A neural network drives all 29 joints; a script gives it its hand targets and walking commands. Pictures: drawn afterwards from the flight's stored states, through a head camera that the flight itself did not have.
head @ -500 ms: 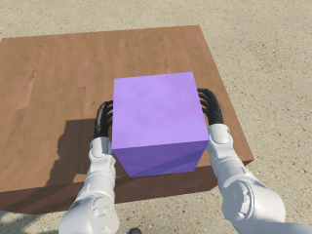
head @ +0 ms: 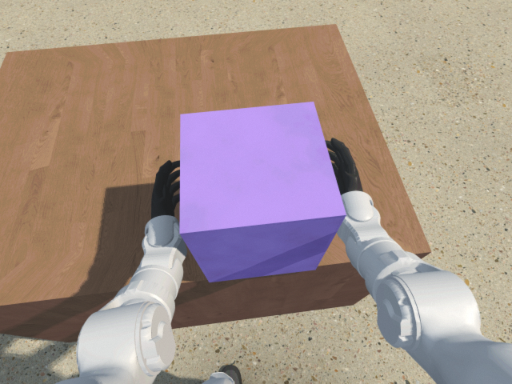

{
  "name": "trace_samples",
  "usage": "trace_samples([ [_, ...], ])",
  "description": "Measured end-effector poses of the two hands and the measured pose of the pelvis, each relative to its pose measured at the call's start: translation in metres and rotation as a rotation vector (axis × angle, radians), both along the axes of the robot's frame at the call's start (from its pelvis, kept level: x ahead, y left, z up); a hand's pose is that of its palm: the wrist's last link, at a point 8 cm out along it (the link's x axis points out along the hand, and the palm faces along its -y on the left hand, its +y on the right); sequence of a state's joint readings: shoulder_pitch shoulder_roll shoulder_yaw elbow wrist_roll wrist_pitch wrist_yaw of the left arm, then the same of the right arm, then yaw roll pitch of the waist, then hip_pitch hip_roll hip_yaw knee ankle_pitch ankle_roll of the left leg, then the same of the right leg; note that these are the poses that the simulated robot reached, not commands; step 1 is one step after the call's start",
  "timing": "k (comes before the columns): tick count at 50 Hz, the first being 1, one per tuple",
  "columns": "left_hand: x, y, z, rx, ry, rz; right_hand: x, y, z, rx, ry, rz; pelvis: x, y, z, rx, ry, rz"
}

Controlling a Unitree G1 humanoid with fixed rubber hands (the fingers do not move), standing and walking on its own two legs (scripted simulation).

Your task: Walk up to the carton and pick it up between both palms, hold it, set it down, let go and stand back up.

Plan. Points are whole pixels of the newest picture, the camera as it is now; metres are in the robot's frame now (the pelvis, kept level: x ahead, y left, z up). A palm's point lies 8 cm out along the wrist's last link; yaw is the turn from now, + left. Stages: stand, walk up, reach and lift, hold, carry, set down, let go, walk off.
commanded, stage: set down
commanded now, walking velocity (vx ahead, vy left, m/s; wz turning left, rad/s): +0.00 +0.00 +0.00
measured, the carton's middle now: (256, 201) +0.42 +0.06 -0.03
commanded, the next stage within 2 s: none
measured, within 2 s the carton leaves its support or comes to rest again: neither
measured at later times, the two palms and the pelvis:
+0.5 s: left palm (128, 187) +0.39 +0.25 +0.05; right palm (391, 162) +0.45 -0.14 +0.06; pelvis -0.02 +0.00 -0.01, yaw +2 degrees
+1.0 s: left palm (96, 154) +0.39 +0.26 +0.13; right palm (394, 122) +0.46 -0.12 +0.14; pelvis -0.01 -0.01 +0.01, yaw +4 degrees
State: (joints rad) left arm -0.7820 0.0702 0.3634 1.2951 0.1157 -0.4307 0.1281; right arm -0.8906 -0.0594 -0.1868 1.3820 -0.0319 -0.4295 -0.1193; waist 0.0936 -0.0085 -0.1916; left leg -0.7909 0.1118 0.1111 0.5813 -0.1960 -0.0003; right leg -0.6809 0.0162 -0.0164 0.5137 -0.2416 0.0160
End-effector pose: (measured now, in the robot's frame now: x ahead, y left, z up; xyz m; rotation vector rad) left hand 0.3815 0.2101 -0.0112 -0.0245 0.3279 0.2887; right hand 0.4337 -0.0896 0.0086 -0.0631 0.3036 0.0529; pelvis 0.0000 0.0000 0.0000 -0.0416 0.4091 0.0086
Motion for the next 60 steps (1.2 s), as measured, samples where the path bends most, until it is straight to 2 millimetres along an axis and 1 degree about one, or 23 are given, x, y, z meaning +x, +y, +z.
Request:
trace_samples([
  [4, -0.001, 0.008, 0.001, 0.004, -0.009, 0.0, 0.004, 0.006, 0.001, 0.01, -0.014, 0.007, -0.003, 0.002, -0.007, -0.01, 0.03, 0.013],
  [7, -0.001, 0.016, 0.005, 0.021, -0.023, -0.006, 0.005, 0.003, 0.002, 0.005, -0.018, 0.003, -0.006, 0.004, -0.01, -0.016, 0.032, 0.023],
  [12, -0.003, 0.034, 0.015, 0.04, -0.031, 0.003, 0.005, -0.013, 0.008, -0.006, -0.014, -0.035, -0.013, 0.005, -0.014, -0.018, 0.027, 0.029],
  [17, 0.0, 0.05, 0.034, 0.061, -0.063, 0.011, 0.012, -0.035, 0.027, -0.008, -0.043, -0.066, -0.021, 0.005, -0.017, -0.016, 0.028, 0.033],
  [20, 0.001, 0.05, 0.045, 0.075, -0.065, -0.011, 0.014, -0.045, 0.039, -0.014, -0.037, -0.066, -0.023, 0.005, -0.016, -0.012, 0.02, 0.036],
  [25, 0.004, 0.04, 0.064, 0.066, -0.074, -0.044, 0.014, -0.055, 0.053, -0.014, -0.021, -0.049, -0.023, 0.002, -0.012, -0.001, -0.003, 0.037],
  [28, 0.006, 0.034, 0.072, 0.058, -0.067, -0.056, 0.015, -0.055, 0.062, -0.005, -0.025, -0.028, -0.022, -0.001, -0.009, 0.006, -0.024, 0.035],
  [32, 0.01, 0.033, 0.086, 0.047, -0.079, -0.05, 0.02, -0.049, 0.077, 0.019, -0.058, 0.002, -0.019, -0.007, -0.005, 0.01, -0.04, 0.034],
  [42, 0.01, 0.05, 0.115, 0.055, -0.074, -0.03, 0.025, -0.039, 0.104, 0.011, -0.065, 0.004, -0.01, -0.016, 0.007, 0.019, -0.103, 0.05],
  [48, 0.007, 0.055, 0.133, 0.071, -0.085, -0.043, 0.023, -0.033, 0.122, 0.039, -0.077, -0.01, -0.011, -0.014, 0.013, 0.015, -0.149, 0.059],
  [57, 0.01, 0.048, 0.164, 0.06, -0.092, -0.071, 0.021, -0.036, 0.158, 0.035, -0.075, -0.025, -0.014, -0.009, 0.018, 0.015, -0.22, 0.052],
  [60, 0.006, 0.044, 0.167, 0.068, -0.087, -0.084, 0.016, -0.039, 0.161, 0.024, -0.064, -0.026, -0.014, -0.008, 0.021, 0.017, -0.257, 0.049],
])
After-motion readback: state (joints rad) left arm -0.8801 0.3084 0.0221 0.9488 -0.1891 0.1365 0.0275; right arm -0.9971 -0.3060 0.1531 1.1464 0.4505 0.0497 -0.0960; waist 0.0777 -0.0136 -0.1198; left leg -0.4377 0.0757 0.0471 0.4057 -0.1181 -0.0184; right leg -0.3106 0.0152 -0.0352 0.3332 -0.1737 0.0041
